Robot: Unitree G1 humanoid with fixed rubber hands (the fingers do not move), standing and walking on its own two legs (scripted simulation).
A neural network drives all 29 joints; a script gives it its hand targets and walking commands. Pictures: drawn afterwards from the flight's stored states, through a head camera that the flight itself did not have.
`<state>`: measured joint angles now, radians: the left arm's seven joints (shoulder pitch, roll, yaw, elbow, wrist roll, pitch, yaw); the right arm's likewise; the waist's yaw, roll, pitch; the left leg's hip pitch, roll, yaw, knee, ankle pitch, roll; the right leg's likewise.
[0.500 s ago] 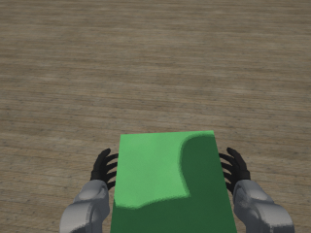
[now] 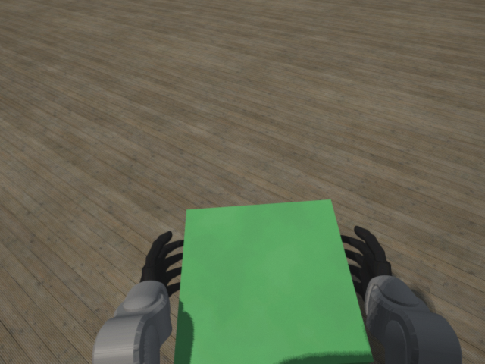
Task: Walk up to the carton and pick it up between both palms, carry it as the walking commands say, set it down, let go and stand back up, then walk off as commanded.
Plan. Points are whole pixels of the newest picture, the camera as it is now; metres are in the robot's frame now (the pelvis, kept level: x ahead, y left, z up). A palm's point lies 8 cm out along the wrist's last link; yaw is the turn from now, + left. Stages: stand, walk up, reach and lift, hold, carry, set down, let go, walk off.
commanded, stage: carry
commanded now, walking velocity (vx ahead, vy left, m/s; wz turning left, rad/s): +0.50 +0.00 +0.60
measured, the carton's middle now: (264, 299) +0.24 +0.00 +0.01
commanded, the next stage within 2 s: none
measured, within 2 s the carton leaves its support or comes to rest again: neither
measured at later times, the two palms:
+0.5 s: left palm (146, 160) +0.52 +0.25 +0.06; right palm (283, 142) +0.56 -0.05 +0.07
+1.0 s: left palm (110, 101) +0.72 +0.39 +0.09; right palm (211, 70) +0.89 +0.15 +0.08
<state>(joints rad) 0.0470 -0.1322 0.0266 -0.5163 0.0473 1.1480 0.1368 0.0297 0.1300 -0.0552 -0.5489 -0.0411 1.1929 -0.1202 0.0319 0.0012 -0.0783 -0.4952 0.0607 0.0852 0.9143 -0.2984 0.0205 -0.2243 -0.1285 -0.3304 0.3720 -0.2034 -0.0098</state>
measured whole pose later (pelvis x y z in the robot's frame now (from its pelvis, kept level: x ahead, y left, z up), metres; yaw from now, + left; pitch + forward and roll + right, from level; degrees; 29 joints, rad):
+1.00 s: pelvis +0.61 +0.13 +0.00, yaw +33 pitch +4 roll +3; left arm 0.03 -0.13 0.04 -0.55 0.03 1.17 0.14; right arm 0.02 0.13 -0.03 -0.58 -0.06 1.19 -0.12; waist 0.06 -0.01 -0.05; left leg -0.56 0.07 0.18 0.69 -0.17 0.03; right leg -0.03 -0.17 -0.39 0.30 -0.29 0.05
